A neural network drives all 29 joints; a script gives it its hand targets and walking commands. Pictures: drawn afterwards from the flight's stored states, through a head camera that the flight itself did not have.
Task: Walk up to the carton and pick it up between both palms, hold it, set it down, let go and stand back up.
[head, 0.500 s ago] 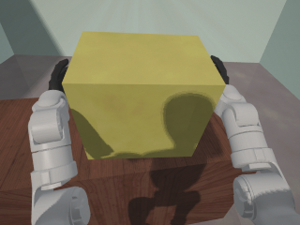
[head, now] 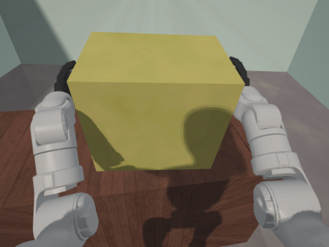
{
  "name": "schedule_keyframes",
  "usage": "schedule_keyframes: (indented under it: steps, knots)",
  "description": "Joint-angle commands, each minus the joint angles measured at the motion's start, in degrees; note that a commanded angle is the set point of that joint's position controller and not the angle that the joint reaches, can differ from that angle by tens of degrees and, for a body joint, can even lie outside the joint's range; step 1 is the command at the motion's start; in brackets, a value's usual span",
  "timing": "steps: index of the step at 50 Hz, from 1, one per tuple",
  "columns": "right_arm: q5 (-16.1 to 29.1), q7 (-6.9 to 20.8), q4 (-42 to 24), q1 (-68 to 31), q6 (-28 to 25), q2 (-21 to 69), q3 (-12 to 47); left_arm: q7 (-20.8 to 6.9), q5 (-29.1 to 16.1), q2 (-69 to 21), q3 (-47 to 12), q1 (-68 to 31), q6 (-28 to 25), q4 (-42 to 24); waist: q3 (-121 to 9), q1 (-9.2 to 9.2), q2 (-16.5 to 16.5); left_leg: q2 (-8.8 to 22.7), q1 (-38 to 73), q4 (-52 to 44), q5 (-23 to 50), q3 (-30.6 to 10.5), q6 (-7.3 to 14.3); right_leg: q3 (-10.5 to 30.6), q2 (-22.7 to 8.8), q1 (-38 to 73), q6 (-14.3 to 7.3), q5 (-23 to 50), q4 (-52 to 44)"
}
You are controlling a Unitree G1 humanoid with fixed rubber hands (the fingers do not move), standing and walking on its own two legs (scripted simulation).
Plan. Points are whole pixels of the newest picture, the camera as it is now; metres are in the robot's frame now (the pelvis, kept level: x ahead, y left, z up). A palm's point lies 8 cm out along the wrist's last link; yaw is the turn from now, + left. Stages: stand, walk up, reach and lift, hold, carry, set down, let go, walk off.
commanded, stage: hold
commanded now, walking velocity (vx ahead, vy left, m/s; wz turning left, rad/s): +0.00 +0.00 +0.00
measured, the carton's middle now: (155, 104) +0.39 +0.01 +0.21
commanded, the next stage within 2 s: none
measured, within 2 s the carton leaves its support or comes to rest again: neither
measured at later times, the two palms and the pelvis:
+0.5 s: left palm (66, 99) +0.35 +0.21 +0.24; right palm (238, 92) +0.37 -0.18 +0.25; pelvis +0.00 +0.00 +0.00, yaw +0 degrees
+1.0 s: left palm (65, 99) +0.35 +0.20 +0.25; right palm (238, 92) +0.37 -0.18 +0.25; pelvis +0.00 +0.00 +0.00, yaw +0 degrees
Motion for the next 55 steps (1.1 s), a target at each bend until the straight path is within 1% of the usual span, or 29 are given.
schedule_keyframes:
  steps: [1, 11, 21, 55]
  knots:
    - [7.45, 9.38, -15.43, -38.48, -2.04, 23.08, 15.41, -7.68, -9.23, -19.8, -20.88, -35.41, -2.83, -6.97, -16.51, -0.26, 2.62, -2.66, -2.1, -2.48, 6.61, -1.34, -0.33, 5.29, 0.78, 10.6, 2.6, 7.8, -0.46]
    - [8.15, 9.23, -17.59, -36.88, -1.91, 22.46, 16.13, -7.16, -9.59, -19.68, -21.85, -33.9, -2.49, -9.95, -16.85, -0.52, 3.38, -2.63, -0.77, -1.71, 9.38, -1.43, -1.14, 5.0, 1.07, 10.44, 2.6, 9.39, -0.21]
    - [8.48, 9.21, -18.77, -35.93, -1.58, 21.9, 16.54, -6.94, -9.56, -19.57, -22.1, -32.64, -1.88, -11.48, -16.68, -0.53, 3.42, -2.52, -0.43, -1.52, 10.16, -1.41, -1.48, 4.94, 1.2, 10.47, 2.53, 10.04, -0.16]
    - [7.99, 9.44, -17.34, -36.95, -1.61, 22.26, 16.06, -7.09, -9.5, -19.91, -21.85, -33.64, -2.01, -9.79, -16.43, -0.38, 3.09, -2.46, -1.26, -2.05, 8.17, -1.4, -1.03, 5.19, 1.01, 10.26, 2.46, 8.7, -0.37]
